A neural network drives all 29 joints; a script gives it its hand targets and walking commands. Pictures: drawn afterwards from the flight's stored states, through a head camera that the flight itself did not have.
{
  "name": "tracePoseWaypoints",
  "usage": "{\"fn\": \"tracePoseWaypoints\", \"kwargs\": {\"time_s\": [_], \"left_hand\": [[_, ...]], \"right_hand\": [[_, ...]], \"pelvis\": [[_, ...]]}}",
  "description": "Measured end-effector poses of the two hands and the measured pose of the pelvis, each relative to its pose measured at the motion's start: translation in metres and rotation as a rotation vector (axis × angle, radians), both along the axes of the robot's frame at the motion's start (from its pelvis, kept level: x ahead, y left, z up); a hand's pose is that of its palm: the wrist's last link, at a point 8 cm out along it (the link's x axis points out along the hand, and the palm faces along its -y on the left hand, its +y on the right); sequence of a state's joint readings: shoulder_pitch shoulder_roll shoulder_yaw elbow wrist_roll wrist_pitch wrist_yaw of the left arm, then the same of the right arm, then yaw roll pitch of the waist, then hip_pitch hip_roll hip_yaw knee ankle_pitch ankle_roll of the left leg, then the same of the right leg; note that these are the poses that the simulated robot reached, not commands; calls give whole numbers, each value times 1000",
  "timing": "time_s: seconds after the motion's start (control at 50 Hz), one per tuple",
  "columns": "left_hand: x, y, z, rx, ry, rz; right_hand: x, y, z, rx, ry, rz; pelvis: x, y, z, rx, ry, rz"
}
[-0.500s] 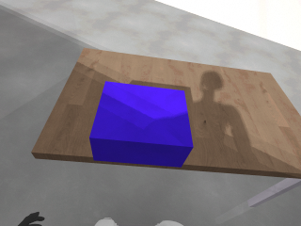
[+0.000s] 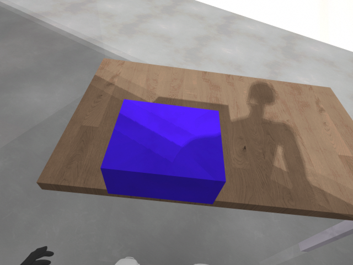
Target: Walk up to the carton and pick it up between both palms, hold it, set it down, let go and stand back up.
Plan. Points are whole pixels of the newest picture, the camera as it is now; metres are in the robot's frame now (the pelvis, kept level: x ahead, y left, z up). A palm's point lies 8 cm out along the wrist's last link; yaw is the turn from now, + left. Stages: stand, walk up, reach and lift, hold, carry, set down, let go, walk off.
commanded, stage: walk up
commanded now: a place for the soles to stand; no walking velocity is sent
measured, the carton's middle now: (166, 149) +0.47 +0.01 -0.08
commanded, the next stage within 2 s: none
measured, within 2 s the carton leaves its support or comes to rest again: neither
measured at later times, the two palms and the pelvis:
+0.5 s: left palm out of the picture +0.13 +0.32 -0.08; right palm out of the picture +0.08 -0.31 -0.07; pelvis +0.00 +0.01 +0.00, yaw +0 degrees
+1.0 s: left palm out of the picture +0.11 +0.32 -0.08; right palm out of the picture +0.07 -0.31 -0.07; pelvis -0.03 +0.01 +0.00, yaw +1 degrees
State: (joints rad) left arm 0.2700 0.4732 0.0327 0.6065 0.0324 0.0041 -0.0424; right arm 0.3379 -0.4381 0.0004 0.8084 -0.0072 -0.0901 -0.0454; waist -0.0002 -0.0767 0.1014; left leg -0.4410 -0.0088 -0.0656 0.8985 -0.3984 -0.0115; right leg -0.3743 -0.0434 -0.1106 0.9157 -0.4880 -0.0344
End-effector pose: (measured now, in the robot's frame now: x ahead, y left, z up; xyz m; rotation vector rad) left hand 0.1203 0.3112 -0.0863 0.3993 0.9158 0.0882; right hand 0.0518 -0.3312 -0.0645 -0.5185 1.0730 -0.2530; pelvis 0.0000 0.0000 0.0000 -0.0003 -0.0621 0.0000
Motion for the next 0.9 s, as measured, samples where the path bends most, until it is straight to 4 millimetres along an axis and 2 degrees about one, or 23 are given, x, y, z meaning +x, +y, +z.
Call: {"fn": "tracePoseWaypoints", "kwargs": {"time_s": [0.1,0.24,0.32,0.52,0.62,0.8,0.9], "left_hand": [[4,-3,3,0,-1,-1],[13,9,4,0,-7,5],[17,7,6,5,-23,5],[11,6,7,0,-36,7],[9,3,7,1,-38,7],[10,14,5,-13,-43,25],[8,13,6,-8,-75,36]], "right_hand": [[12,1,-1,12,-5,-4],[23,11,1,8,-10,15],[24,12,-1,15,-23,12],[23,17,-3,29,-43,10],[20,14,-3,28,-44,8],[23,22,0,25,-28,15],[18,21,-4,29,-37,8]], "pelvis": [[5,-3,2,3,3,0],[11,8,3,-7,13,7],[8,6,2,-5,10,6],[1,7,2,-8,-1,6],[-1,4,2,-6,-4,5],[0,15,2,-15,-5,9],[-10,12,-2,-13,-23,9]]}}
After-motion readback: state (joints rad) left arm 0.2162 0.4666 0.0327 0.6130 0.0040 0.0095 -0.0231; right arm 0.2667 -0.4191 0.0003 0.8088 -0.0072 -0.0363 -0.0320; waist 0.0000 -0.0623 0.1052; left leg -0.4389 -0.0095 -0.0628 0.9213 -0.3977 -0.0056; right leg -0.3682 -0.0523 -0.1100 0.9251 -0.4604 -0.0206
